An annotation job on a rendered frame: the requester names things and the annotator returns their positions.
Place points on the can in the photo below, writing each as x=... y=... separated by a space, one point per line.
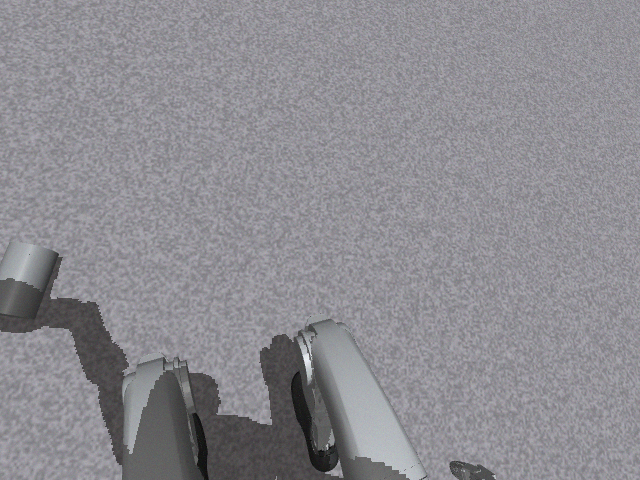
x=25 y=271

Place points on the right robot foot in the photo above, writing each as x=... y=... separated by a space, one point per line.
x=323 y=461

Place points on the left robot foot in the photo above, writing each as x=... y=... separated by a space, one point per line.
x=203 y=452

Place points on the right robot hand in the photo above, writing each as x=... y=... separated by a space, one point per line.
x=466 y=471

